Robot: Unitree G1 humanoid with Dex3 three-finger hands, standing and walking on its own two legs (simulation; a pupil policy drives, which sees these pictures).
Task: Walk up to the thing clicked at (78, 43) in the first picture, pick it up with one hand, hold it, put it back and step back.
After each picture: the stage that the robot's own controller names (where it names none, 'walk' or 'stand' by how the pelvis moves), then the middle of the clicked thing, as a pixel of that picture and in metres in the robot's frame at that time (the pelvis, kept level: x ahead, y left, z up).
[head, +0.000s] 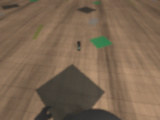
stand; (78, 46) +1.49 +0.30 -0.66
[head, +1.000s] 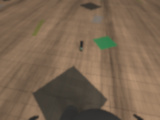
walk; (81, 46) +1.36 +0.24 -0.63
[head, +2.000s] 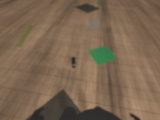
walk; (73, 62) +0.88 +0.27 -0.64
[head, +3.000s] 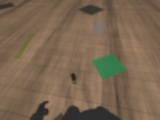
walk; (73, 78) +0.57 +0.24 -0.62
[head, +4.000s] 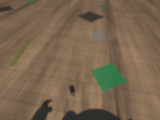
stand; (72, 90) +0.43 +0.21 -0.64
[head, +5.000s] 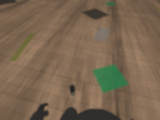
stand; (72, 90) +0.41 +0.19 -0.64
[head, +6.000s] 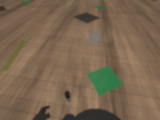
stand; (68, 96) +0.36 +0.24 -0.65
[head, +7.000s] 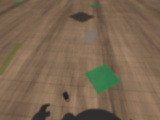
stand; (66, 97) +0.34 +0.27 -0.65
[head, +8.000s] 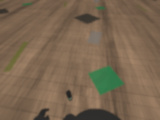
stand; (69, 95) +0.38 +0.24 -0.66
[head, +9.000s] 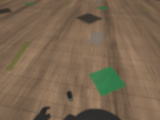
stand; (70, 96) +0.37 +0.23 -0.66
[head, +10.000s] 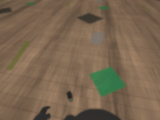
stand; (69, 96) +0.36 +0.23 -0.66
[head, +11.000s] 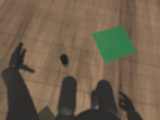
go down; (65, 61) +0.45 +0.22 -0.35
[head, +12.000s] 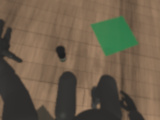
go down; (61, 55) +0.47 +0.23 -0.26
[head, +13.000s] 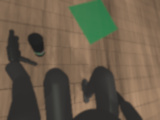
close in; (38, 47) +0.45 +0.27 -0.17
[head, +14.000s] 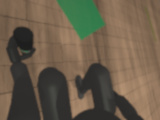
close; (25, 44) +0.45 +0.29 -0.16
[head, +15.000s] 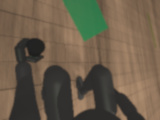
lift; (35, 50) +0.40 +0.26 -0.16
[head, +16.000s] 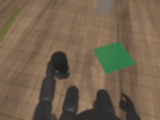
lift; (62, 67) +0.33 +0.18 +0.04
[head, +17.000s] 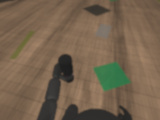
hold; (67, 70) +0.32 +0.16 +0.06
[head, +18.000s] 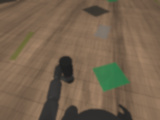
hold; (68, 72) +0.32 +0.16 +0.05
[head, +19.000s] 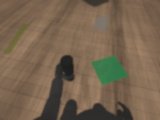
crouch; (68, 70) +0.34 +0.15 +0.01
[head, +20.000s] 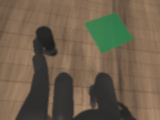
lower; (49, 44) +0.48 +0.23 -0.04
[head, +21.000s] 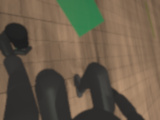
lower; (20, 42) +0.46 +0.28 -0.16
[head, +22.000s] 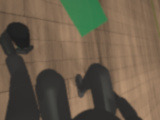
lower; (22, 41) +0.45 +0.29 -0.16
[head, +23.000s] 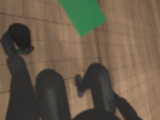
lower; (23, 42) +0.45 +0.28 -0.16
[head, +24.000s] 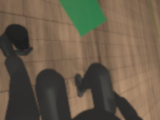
lower; (21, 43) +0.45 +0.29 -0.17
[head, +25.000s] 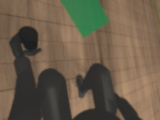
draw back; (30, 44) +0.45 +0.26 -0.16
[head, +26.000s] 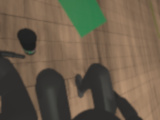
rise; (29, 45) +0.45 +0.26 -0.17
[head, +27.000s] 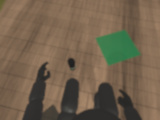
walk; (72, 65) +0.46 +0.18 -0.39
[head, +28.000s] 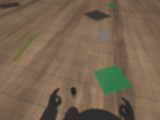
stand; (73, 93) +0.40 +0.17 -0.59
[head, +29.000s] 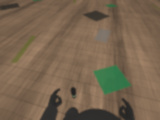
stand; (73, 93) +0.40 +0.17 -0.60
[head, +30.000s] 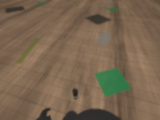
stand; (75, 94) +0.41 +0.16 -0.64
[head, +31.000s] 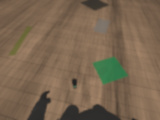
walk; (74, 83) +0.44 +0.15 -0.63
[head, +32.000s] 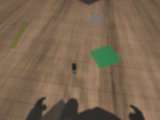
walk; (74, 68) +0.66 +0.21 -0.63
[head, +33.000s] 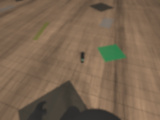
stand; (82, 57) +1.01 +0.18 -0.63
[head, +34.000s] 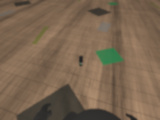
stand; (81, 61) +1.00 +0.19 -0.65
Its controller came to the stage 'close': yes
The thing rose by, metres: 0.69
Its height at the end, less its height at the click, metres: +0.00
